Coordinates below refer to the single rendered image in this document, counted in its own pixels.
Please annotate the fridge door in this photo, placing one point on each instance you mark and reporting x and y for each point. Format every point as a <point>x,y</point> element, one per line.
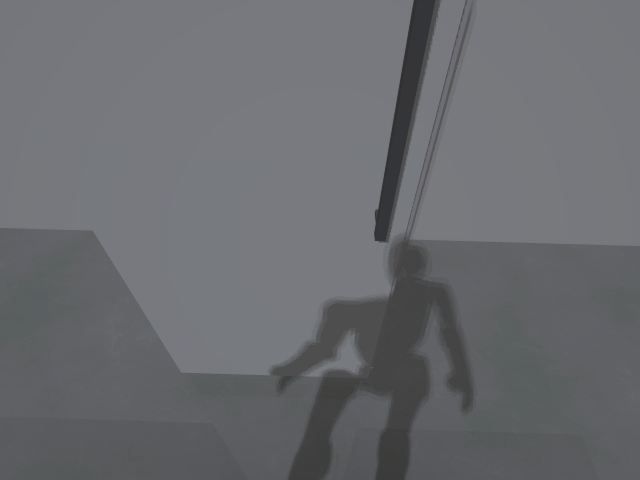
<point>229,156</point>

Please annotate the handle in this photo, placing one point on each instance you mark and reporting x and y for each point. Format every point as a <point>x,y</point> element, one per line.
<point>414,53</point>

